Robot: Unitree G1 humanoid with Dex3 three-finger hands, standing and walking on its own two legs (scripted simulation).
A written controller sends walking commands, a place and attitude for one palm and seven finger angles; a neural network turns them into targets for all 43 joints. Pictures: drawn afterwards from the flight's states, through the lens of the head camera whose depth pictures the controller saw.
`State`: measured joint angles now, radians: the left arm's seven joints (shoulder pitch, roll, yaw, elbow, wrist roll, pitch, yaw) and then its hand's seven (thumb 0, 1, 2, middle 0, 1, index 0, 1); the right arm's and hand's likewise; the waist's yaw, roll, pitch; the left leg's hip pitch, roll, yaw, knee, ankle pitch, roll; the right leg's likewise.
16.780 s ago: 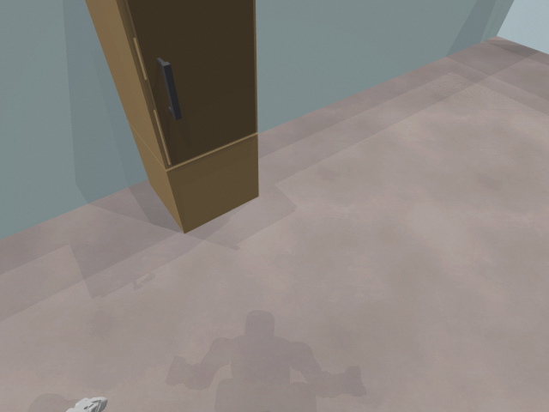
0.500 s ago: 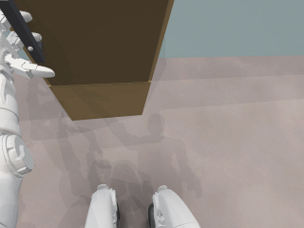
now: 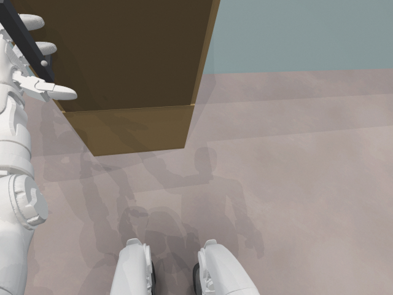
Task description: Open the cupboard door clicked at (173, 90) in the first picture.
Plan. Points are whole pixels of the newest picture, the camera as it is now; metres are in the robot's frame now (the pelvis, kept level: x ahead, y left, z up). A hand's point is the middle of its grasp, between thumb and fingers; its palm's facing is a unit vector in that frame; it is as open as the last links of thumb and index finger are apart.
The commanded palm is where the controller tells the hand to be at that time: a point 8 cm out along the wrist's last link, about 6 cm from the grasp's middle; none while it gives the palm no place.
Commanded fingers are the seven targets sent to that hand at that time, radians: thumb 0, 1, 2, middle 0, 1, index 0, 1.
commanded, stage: close the thumb around the handle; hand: left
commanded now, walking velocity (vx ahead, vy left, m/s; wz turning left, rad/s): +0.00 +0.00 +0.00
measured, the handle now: (28, 36) +0.59 +0.26 +0.07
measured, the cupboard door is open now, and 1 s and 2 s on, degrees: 0 1 47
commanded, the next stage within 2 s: pull the door open along its arc in 0.78 s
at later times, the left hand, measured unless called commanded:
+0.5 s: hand (42, 63) +0.53 +0.24 +0.07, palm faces +0.08 -1.00 -0.01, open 9.2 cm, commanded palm +0.52 +0.26 +0.06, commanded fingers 0.00 0.73 0.83 -0.39 -1.33 -0.39 -1.33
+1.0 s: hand (42, 64) +0.53 +0.24 +0.07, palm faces +0.08 -1.00 -0.01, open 5.6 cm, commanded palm +0.50 +0.26 +0.06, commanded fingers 0.00 0.90 0.90 -0.40 -1.35 -0.40 -1.35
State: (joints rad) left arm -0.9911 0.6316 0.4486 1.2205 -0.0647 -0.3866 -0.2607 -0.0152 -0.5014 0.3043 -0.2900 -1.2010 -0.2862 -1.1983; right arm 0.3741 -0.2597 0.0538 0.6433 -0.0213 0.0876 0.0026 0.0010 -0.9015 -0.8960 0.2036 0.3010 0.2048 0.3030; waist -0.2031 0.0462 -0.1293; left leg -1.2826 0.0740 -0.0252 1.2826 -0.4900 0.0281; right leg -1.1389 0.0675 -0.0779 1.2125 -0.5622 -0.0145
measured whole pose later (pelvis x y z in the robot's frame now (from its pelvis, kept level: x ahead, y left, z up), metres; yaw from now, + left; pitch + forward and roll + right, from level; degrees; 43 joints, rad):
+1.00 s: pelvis +0.00 +0.00 +0.00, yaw +0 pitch +28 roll -6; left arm -0.97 0.63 0.45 1.21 -0.07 -0.39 -0.27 0.00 0.74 0.82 -0.36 -1.35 -0.37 -1.35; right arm 0.37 -0.26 0.05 0.64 -0.02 0.09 0.00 0.00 -0.90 -0.90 0.20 0.30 0.20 0.30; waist -0.20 0.05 -0.13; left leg -1.28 0.07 -0.02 1.28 -0.49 0.03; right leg -1.13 0.07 -0.07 1.21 -0.56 -0.01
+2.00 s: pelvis +0.02 -0.05 +0.03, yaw +5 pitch +17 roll +1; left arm 0.03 -0.08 -0.10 0.32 0.05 -0.46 0.50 0.00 0.68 0.76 -0.33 -1.33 -0.34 -1.33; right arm 0.23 -0.20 -0.02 0.59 -0.07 0.04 0.04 0.01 -0.90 -0.90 0.20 0.30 0.20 0.30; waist -0.02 0.02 -0.19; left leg -0.93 0.02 -0.02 1.10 -0.46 -0.04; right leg -0.83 0.02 -0.07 1.14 -0.61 -0.08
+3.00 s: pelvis +0.00 -0.03 +0.03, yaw +5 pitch +16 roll -1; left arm -0.01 -0.04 -0.17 0.35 0.11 -0.43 0.42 -0.01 -0.50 0.31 -0.31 -0.51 -0.27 -0.53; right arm 0.20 -0.17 0.00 0.58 -0.07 0.02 0.03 0.01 -0.90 -0.90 0.20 0.30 0.20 0.30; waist -0.02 0.03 -0.19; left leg -0.98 0.02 -0.02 1.15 -0.46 -0.01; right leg -0.86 0.02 -0.07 1.17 -0.59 -0.05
